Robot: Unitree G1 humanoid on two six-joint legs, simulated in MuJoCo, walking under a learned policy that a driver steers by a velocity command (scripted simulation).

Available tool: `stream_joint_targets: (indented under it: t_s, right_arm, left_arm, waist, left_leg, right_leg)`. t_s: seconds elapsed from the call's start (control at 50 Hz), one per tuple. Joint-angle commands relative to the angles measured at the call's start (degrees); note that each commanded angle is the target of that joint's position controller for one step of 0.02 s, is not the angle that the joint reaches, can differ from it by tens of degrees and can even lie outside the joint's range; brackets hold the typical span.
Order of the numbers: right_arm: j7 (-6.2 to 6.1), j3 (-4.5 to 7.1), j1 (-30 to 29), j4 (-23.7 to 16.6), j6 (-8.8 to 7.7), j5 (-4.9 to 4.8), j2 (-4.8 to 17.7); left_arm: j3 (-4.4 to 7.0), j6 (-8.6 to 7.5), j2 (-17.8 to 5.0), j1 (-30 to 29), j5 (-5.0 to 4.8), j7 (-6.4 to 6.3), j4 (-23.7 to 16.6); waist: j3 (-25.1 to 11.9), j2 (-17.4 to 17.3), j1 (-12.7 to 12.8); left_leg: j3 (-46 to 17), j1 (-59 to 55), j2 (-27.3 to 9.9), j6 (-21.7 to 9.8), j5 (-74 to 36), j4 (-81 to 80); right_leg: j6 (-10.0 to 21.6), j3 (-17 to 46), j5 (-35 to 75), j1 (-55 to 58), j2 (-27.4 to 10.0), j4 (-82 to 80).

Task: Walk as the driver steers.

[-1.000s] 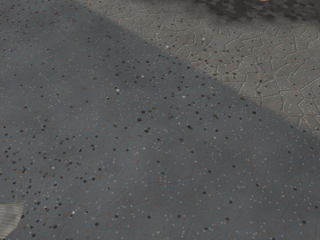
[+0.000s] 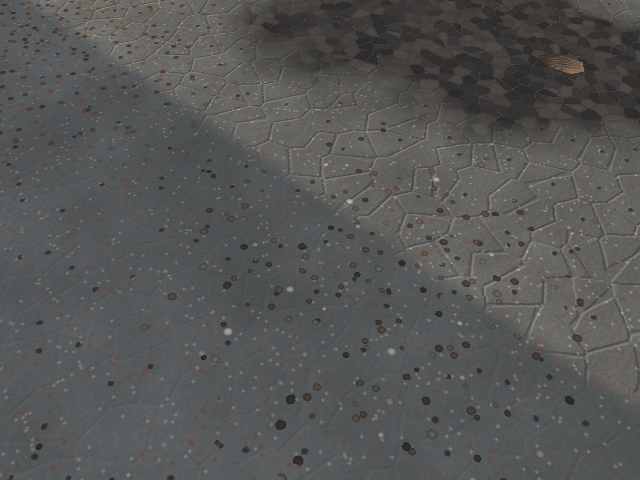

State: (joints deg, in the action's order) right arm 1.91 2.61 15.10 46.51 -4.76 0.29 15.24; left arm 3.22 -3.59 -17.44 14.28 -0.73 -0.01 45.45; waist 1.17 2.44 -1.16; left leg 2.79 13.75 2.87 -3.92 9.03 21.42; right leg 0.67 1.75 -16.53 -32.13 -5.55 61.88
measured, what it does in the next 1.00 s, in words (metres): walks ahead: right foot, then left foot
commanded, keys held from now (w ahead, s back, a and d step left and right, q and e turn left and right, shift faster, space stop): w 1.00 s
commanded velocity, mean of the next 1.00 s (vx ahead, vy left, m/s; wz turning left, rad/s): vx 0.50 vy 0.00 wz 0.00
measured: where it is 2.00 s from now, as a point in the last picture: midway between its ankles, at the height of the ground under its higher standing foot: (323, 262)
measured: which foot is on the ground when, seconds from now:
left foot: down 0.00-0.34, up 0.36-0.84, down 0.86-1.00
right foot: up 0.00-0.32, down 0.34-0.88, up 0.90-1.00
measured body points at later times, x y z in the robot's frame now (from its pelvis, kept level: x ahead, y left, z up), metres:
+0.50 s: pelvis +0.27 -0.07 +0.00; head +0.30 -0.08 +0.45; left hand +0.38 +0.20 -0.11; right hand +0.36 -0.35 -0.13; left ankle +0.22 +0.08 -0.66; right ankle +0.32 -0.16 -0.74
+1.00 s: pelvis +0.55 +0.00 -0.01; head +0.58 +0.01 +0.44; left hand +0.60 +0.28 -0.14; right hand +0.68 -0.27 -0.11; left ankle +0.61 +0.09 -0.74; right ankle +0.45 -0.15 -0.65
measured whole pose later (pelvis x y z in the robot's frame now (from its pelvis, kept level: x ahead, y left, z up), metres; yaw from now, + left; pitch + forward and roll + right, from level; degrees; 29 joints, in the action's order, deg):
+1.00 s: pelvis +0.55 +0.00 -0.01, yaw +0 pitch +1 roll +0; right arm 1.9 2.9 9.8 47.4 -4.8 0.0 15.3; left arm 3.0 -4.5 -16.7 16.9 -1.4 0.0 51.7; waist 1.8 1.5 0.4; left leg 2.9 19.8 1.6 -3.4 8.9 27.1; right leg 2.2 1.5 -22.3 -21.6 -2.2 64.8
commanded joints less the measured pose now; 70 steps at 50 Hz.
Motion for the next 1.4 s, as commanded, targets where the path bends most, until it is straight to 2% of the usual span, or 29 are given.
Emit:
stream_joint_targets:
  t_s: [0.02, 0.12, 0.22, 0.28, 0.32, 0.34, 0.36, 0.38, 0.4, 0.42, 0.44, 0.48, 0.54, 0.66, 0.76, 0.82, 0.86, 0.88, 0.9, 0.92, 0.94, 0.96, 1.0, 1.04, 1.1, 1.2, 1.3, 1.36, 1.4]
  right_arm:
    - [-0.52, 1.95, -2.15, -2.84, -1.51, -0.02, 8.16]
    - [-1.55, 2.21, 1.96, -0.49, -0.78, -0.71, 9.63]
    - [-1.86, 2.62, 6.75, 2.48, 0.56, -1.38, 10.81]
    - [-2.29, 3.1, 6.19, 3.21, 1.46, -1.62, 11.7]
    - [-2.49, 2.74, 4.55, 2.97, 2.03, -1.5, 10.95]
    - [-2.62, 1.51, 4.97, 1.69, 1.96, -0.36, 8.25]
    - [-2.06, -0.56, 12.02, 0.73, 0.65, -0.22, 1.48]
    - [-1.66, 0.41, 9.24, 1.66, -0.63, -1.19, 6.26]
    - [-1.3, 1.37, 3.95, -0.09, -1.47, -2.65, 9.64]
    - [-1.45, 1.22, 0.44, -0.9, -1.77, -2.57, 9.21]
    - [-1.63, 1.4, -1.33, -1.21, -1.65, -1.63, 8.69]
    - [-1.66, 1.51, 0.8, -0.49, -0.43, -1.21, 7.12]
    - [-2.02, 1.11, -0.65, -0.98, 0.98, -0.67, 5.04]
    - [-1.27, 0.43, -11.85, -3.73, 0.38, -0.68, 3.37]
    - [0.08, 0.34, -18.54, -6.37, -0.21, -1.32, 4.07]
    - [0.62, 1.01, -15.8, -6.12, -0.62, -1.25, 6.01]
    - [-0.01, 3.29, -1.68, -1.77, -0.66, -0.88, 10.03]
    - [-0.62, 4.48, 8.46, 0.06, -0.41, -0.31, 14.5]
    - [-0.19, 4.9, 9.81, 1.18, -0.15, -0.4, 17.19]
    - [-0.08, 3.36, 8.39, 0.39, -0.26, -1.11, 11.41]
    - [-0.25, 2.7, 4.23, -0.33, -0.43, -0.97, 9.43]
    - [-0.28, 2.38, 0.36, -1.06, -0.48, -0.55, 8.59]
    - [-0.21, 1.66, -3.27, -1.35, -0.79, 0.45, 6.07]
    - [-0.18, 1.74, -3.07, -0.69, -1.3, 0.11, 6.13]
    - [-0.92, 2.28, -1.03, 0.8, -1.43, -0.13, 8.13]
    - [-1.89, 2.3, 2.87, 3.02, -0.75, -0.71, 8.99]
    - [-2.17, 2.62, 7.56, 6.07, 0.53, -1.23, 9.64]
    - [-2.57, 3.13, 6.68, 6.59, 1.4, -1.44, 10.62]
    - [-2.62, 2.76, 5.15, 6.3, 1.97, -1.47, 9.9]
  left_arm:
    - [0.97, 0.24, -3.16, 1.26, 0.51, -0.46, -3.08]
    - [0.13, -0.77, -1.08, -8.45, 0.44, 0.42, -5.21]
    - [-0.09, -1.45, -1.61, -15.87, -0.23, 1.93, -8.0]
    - [0.38, -1.84, -3.28, -14.11, -0.14, 2.56, -8.11]
    - [2.35, -1.93, -6.75, -2.06, 0.23, 2.05, -4.46]
    - [3.62, -1.78, -10.72, 8.21, 0.77, 1.46, -2.36]
    - [4.72, -1.4, -15.74, 11.75, 0.85, 1.44, -1.07]
    - [3.2, -1.28, -9.97, 12.15, 0.08, 1.49, -1.33]
    - [2.35, -1.36, -7.84, 7.9, 0.2, 1.31, -1.93]
    - [1.97, -1.31, -6.75, 4.15, 0.51, 1.18, -2.6]
    - [1.54, -1.36, -5.27, 1.22, 0.86, 1.32, -2.78]
    - [1.09, -1.84, -3.75, -0.99, 1.35, 1.48, -2.82]
    - [1.6, -2.6, -5.47, -0.29, 0.74, 1.26, -1.4]
    - [1.98, -1.91, -7.24, 3.81, 0.2, 0.17, 1.56]
    - [2.32, -0.69, -8.05, 7.99, -0.42, -0.1, 4.73]
    - [2.77, 0.19, -9.08, 6.97, -0.57, -0.47, 5.41]
    - [2.16, 0.77, -7.68, 5.77, -0.28, -0.72, 5.11]
    - [0.81, 0.72, -4.64, 6.82, 1.24, -0.89, 3.62]
    - [-0.88, -0.57, 1.69, 13.46, 0.67, -0.28, 3.38]
    - [0.49, -1.74, -4.87, 9.23, -0.59, 0.07, 3.92]
    - [1.18, -2.5, -7.17, 4.05, -1.77, 0.34, 2.31]
    - [1.09, -2.69, -6.59, 1.54, -1.52, 0.02, 1.98]
    - [1.44, -1.93, -5.34, 1.42, -0.36, -0.17, 2.16]
    - [1.2, -0.76, -3.29, 2.59, -0.18, -0.27, 2.66]
    - [1.1, -0.1, -2.72, -2.25, 0.48, -0.48, 1.02]
    - [0.35, -0.84, -0.88, -11.23, 0.36, 0.39, -1.11]
    - [-0.06, -1.47, -1.23, -18.55, -0.28, 1.86, -3.83]
    - [0.49, -1.89, -3.14, -16.55, -0.3, 2.58, -3.86]
    - [2.59, -2.08, -6.75, -4.14, 0.06, 2.03, -0.25]
  waist:
    - [-0.64, -6.48, 1.97]
    - [1.19, -5.55, -1.36]
    - [3.1, -5.67, -3.69]
    - [1.7, -6.93, -1.5]
    - [-5.94, -6.29, 4.92]
    - [-14.58, -1.38, 8.58]
    - [-21.45, 13.94, 5.37]
    - [-22.24, 10.74, 7.65]
    - [-13.44, 7.3, 7.38]
    - [-8.89, 2.87, 5.97]
    - [-5.01, 0.86, 4.4]
    - [-3.86, 2.42, 1.4]
    - [-1.6, 1.37, 0.44]
    - [1.4, 0.68, 3.79]
    - [3.09, 0.97, 5.58]
    - [1.27, 2.27, 2.98]
    - [-7.51, 1.05, -3.84]
    - [-16.43, -7.04, -6.71]
    - [-21.74, -21.91, -2.57]
    - [-18.25, -14.39, -4.92]
    - [-10.69, -11.46, -4.33]
    - [-6.83, -6.78, -2.64]
    - [-3.56, -7.26, 0.51]
    - [-3.03, -7.28, 1.74]
    - [-0.42, -5.52, 1.22]
    - [1.62, -5.6, -1.62]
    - [3.67, -5.62, -3.6]
    - [2.03, -6.98, -1.14]
    - [-5.39, -6.68, 5.58]
  left_leg:
    - [-13.43, -2.49, -15.41, -10.52, -8.26, -14.22]
    - [-7.07, -4.96, -12.97, -7.88, -10.33, -14.67]
    - [-7.93, -13.12, -16.47, -7.4, -9.79, -11.61]
    - [-8.57, -17.32, -18.19, -5.9, -17.57, -6.97]
    - [-5.05, -14.96, -14.17, -3.51, -32.53, 7.25]
    - [-2.44, -4.57, -10.92, -1.36, -21.58, 23.65]
    - [-1.57, 19.48, -0.14, 2.71, 12.8, 44.39]
    - [-9.34, 26.84, -1.24, 2.46, 24.08, 52.03]
    - [-9.05, 30.98, -4.24, 1.62, 20.25, 53.6]
    - [-7.34, 29.93, -7.15, 1.45, 15.13, 51.32]
    - [-6.73, 28.04, -8.86, 1.78, 11.74, 47.52]
    - [-7.13, 21.98, -10.66, 2.33, 8.26, 43.58]
    - [-6.3, 22.65, -11.31, 3.96, 4.32, 37.33]
    - [-4.04, 21.9, -9.24, 4.83, -13.28, 16.95]
    - [-4.01, 22.54, -7.74, 3.18, -11.56, 9.51]
    - [-2.79, 17.24, -6.09, 0.84, -5.46, 7.27]
    - [-0.76, -3.27, -3.99, -2.1, -5.98, 6.13]
    - [-13.91, -20.44, -15.27, -5.86, -7.59, 7.7]
    - [-40.7, -35.9, -25.08, -14.44, 6.71, -0.45]
    - [-41.78, -33.53, -23.76, -12.58, 14.67, -4.05]
    - [-33.83, -26.53, -22.12, -10.3, 12.87, -5.13]
    - [-28.14, -19.05, -20.1, -9.28, 7.18, -6.43]
    - [-20.99, -9.32, -17.0, -8.66, -1.56, -9.52]
    - [-17.36, -6.02, -16.09, -9.4, -5.59, -12.12]
    - [-13.5, -5.6, -15.9, -10.02, -9.74, -14.56]
    - [-6.78, -6.56, -12.97, -7.48, -10.61, -15.43]
    - [-6.94, -14.82, -16.39, -7.13, -11.61, -12.46]
    - [-7.28, -19.19, -18.2, -5.68, -20.86, -7.57]
    - [-5.48, -15.64, -14.43, -3.58, -34.57, 6.67]
  right_leg:
    - [-1.44, 1.87, 7.3, -5.5, -3.06, -4.55]
    - [-1.67, -0.22, 21.47, -4.32, -1.16, -22.34]
    - [-0.25, -0.54, 19.53, -5.3, 0.61, -30.47]
    - [2.04, -1.29, 13.13, -1.25, 2.0, -32.91]
    - [4.82, -4.34, 13.24, 16.76, 5.14, -35.04]
    - [8.29, 4.42, 15.95, 34.27, -3.07, -32.47]
    - [17.7, 31.38, 4.62, 54.36, -15.91, -37.69]
    - [17.8, 39.15, -3.28, 54.85, -16.51, -43.41]
    - [15.25, 31.24, -2.75, 48.15, -14.72, -44.5]
    - [13.85, 24.66, 1.81, 40.53, -12.47, -45.47]
    - [13.29, 20.09, 7.24, 33.44, -10.5, -47.28]
    - [12.91, 15.23, 12.37, 26.47, -8.32, -50.55]
    - [13.95, 10.32, 16.4, 22.79, -7.86, -54.05]
    - [11.14, 2.3, 17.09, 23.76, -4.81, -55.64]
    - [10.31, 2.79, 17.41, 31.76, -8.28, -52.43]
    - [8.74, 3.07, 26.7, 35.67, -9.69, -47.19]
    - [6.01, -0.89, 38.38, 31.37, -5.01, -30.53]
    - [3.73, -3.83, 21.35, 19.45, -1.05, -11.53]
    - [0.74, -1.05, -15.3, -2.39, 9.34, 5.18]
    - [1.48, 5.46, -17.04, -8.87, 6.16, 11.21]
    - [2.44, 4.28, -11.62, -11.91, 3.44, 11.27]
    - [2.34, 2.75, -6.24, -9.97, 0.56, 8.91]
    - [1.74, 2.89, -0.53, -4.45, -2.4, 3.94]
    - [0.87, 2.36, 1.04, -2.2, -2.99, 0.9]
    - [-0.91, 1.9, 7.73, -6.5, -3.42, -6.79]
    - [-1.35, -0.61, 21.81, -4.57, -1.11, -23.55]
    - [0.1, -0.96, 20.06, -5.67, 0.58, -31.18]
    - [2.41, -1.68, 13.77, -1.38, 2.04, -33.3]
    - [4.95, -3.98, 13.65, 17.63, 5.01, -35.37]
Keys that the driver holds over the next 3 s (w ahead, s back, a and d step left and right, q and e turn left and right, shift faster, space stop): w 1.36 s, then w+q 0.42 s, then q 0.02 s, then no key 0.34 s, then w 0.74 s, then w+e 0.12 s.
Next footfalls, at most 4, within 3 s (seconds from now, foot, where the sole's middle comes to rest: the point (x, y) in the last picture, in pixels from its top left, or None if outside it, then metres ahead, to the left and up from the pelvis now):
0.34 right None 0.36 -0.16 -0.78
0.86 left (276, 407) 0.65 0.09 -0.78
1.42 right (375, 292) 0.95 -0.15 -0.78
1.94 left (268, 218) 1.20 0.12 -0.78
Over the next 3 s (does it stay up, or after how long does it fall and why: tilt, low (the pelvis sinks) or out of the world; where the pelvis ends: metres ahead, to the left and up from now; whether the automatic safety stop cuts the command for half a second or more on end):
stays up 1.43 0.12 -0.01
